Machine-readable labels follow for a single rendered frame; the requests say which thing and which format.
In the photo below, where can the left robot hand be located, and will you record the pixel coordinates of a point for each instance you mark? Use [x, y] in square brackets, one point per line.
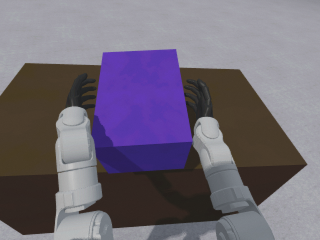
[75, 98]

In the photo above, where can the robot right upper arm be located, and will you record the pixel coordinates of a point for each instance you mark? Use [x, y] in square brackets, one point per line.
[243, 226]

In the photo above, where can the pedestal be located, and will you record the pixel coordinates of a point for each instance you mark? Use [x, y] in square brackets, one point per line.
[30, 107]

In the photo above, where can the right robot hand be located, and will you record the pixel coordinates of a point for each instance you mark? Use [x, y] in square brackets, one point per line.
[203, 105]

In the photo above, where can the left robot forearm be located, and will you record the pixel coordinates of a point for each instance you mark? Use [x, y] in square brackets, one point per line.
[76, 161]

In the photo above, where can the right robot forearm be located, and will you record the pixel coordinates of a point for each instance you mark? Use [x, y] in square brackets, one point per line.
[228, 192]

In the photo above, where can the carton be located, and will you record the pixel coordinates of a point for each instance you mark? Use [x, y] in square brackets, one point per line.
[140, 120]

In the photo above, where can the robot left upper arm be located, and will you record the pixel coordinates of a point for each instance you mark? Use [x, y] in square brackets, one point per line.
[94, 225]

